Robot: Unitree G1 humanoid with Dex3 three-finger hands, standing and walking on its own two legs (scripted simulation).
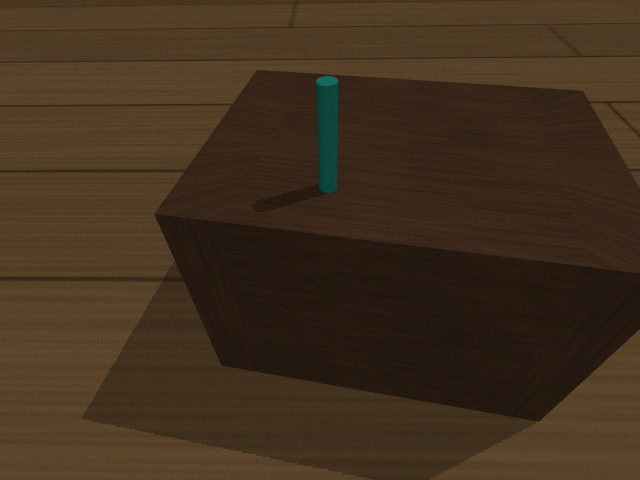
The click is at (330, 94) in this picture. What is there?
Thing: slim round
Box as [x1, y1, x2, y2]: [316, 76, 337, 192]
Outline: 323,76 316,80 319,188 324,192 331,192 336,188 337,79 331,76
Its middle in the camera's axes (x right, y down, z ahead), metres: +0.01 -0.21 +0.79
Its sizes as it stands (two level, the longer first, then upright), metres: 0.040 0.040 0.243
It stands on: a support 0.70 m high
